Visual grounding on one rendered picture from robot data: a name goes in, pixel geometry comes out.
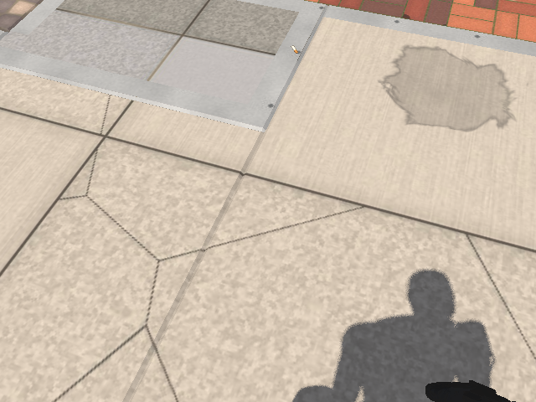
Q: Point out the right robot hand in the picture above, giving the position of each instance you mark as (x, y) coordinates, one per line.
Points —
(462, 392)

